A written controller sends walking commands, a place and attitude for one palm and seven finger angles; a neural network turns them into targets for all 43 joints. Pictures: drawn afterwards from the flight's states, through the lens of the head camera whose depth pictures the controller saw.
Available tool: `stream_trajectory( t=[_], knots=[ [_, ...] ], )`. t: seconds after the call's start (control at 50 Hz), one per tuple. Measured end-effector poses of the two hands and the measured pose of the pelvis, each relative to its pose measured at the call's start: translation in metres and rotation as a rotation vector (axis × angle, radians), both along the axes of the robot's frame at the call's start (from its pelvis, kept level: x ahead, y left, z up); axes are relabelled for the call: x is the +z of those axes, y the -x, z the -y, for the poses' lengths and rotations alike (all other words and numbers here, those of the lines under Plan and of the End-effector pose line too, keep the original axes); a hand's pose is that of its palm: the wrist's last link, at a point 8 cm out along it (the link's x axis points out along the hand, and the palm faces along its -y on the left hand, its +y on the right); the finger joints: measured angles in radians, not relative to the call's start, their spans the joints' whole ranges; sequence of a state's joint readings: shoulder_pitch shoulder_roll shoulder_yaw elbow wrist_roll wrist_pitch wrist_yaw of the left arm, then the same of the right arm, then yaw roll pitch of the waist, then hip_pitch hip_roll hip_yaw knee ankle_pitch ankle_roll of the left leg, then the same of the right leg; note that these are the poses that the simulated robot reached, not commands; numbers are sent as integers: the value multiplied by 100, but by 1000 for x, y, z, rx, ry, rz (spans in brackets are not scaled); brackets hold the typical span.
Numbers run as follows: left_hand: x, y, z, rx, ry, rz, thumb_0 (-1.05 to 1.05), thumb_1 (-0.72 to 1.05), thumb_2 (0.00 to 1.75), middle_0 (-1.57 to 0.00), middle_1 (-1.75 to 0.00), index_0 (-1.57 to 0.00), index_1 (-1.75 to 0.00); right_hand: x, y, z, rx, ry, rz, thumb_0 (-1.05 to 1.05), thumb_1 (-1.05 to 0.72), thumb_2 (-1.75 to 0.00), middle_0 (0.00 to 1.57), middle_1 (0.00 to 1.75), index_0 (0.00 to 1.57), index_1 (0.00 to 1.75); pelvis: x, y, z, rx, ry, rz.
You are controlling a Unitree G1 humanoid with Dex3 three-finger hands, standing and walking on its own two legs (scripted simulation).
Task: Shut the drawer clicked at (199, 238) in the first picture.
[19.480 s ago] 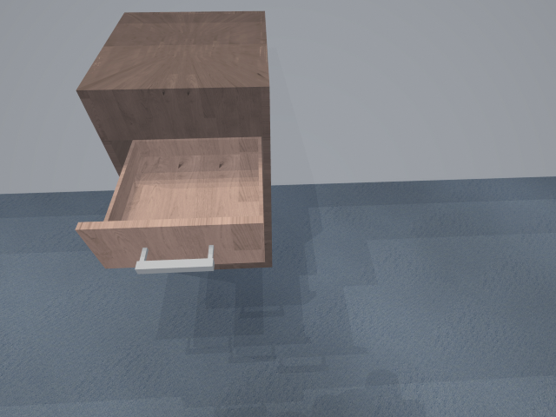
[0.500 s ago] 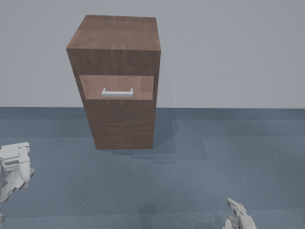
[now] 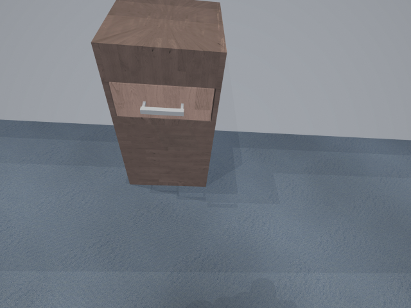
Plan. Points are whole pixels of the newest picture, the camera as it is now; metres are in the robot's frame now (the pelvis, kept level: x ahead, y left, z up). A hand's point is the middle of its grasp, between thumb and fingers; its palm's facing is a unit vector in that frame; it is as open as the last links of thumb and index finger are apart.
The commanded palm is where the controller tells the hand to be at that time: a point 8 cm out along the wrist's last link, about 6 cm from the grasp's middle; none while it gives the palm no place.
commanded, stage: let the arm hang, fingers relaxed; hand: left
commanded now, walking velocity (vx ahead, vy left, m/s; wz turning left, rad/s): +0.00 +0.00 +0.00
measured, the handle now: (162, 108) +0.82 +0.20 -0.17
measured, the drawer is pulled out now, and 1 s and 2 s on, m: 0.00 0.00 0.00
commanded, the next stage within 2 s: look to check the result in 0.76 s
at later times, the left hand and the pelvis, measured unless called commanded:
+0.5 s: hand out of the picture -0.01 +0.15 -0.17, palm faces +0.03 -0.99 -0.17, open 7.2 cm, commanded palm none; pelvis +0.00 +0.00 +0.00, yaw -1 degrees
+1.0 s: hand out of the picture -0.01 +0.14 -0.17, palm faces +0.03 -0.98 -0.18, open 7.4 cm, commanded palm none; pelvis +0.01 -0.02 +0.01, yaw -1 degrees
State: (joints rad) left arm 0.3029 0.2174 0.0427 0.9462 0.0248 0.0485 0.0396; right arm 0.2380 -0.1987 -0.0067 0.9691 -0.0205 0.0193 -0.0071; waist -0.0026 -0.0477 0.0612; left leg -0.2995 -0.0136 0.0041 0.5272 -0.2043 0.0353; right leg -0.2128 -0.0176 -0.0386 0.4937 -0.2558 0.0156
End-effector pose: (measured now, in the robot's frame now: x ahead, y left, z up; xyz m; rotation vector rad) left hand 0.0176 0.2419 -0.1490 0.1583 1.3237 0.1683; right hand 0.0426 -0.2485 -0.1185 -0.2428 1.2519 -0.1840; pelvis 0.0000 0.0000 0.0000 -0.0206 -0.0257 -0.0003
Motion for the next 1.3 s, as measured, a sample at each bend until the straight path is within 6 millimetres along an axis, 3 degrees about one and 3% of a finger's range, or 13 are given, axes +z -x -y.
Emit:
stream_trajectory(
  t=[0.12, 0.22, 0.3, 0.4, 0.52, 0.58, 0.9, 1.3],
  knots=[
    [8, 71, -7, 37, -8, -213, 1, 91, 90, -80, -100, -79, -98, -8, 55, -10, -56, -29, -184, 1, -91, -90, 20, 30, 20, 30, 4, -2, -1, 4, 1, -6],
    [15, 94, -1, 47, -10, -287, 1, 91, 90, -60, -77, -60, -76, -16, 75, -25, -90, -75, -233, 1, -91, -90, 20, 30, 20, 30, 5, -3, -3, -2, -5, -2],
    [15, 88, 10, 46, 0, -270, 1, 91, 90, -45, -59, -44, -58, -22, 78, -37, -103, -114, -231, 0, -91, -90, 20, 30, 20, 30, 5, -3, -2, -6, -9, 4],
    [10, 63, 25, 33, 23, -193, 1, 91, 90, -31, -43, -30, -42, -27, 72, -48, -110, -151, -199, 0, -91, -90, 20, 30, 20, 30, 5, -3, 0, -10, -14, 8],
    [6, 28, 43, 12, 52, -94, 0, 91, 90, -23, -34, -22, -34, -29, 66, -49, -119, -162, -168, 1, -91, -90, 20, 30, 20, 30, 4, -4, 4, -14, -16, 8],
    [5, 20, 45, -1, 48, -81, 1, 93, 90, -22, -32, -21, -32, -28, 66, -46, -133, -157, -160, 1, -92, -90, 20, 30, 20, 30, 4, -5, 7, -19, -17, 9],
    [8, 25, 49, 19, 37, -118, 1, 92, 90, -20, -30, -19, -30, -26, 74, -29, -140, -135, -201, 0, -91, -90, 20, 30, 20, 30, 5, -10, 17, -19, -18, 7],
    [8, 21, 69, 24, 50, -122, 0, 91, 90, -20, -30, -19, -30, -27, 51, -20, -126, -146, -171, 0, -91, -90, 20, 30, 20, 30, 6, -17, 29, -21, -20, 9]
  ],
)
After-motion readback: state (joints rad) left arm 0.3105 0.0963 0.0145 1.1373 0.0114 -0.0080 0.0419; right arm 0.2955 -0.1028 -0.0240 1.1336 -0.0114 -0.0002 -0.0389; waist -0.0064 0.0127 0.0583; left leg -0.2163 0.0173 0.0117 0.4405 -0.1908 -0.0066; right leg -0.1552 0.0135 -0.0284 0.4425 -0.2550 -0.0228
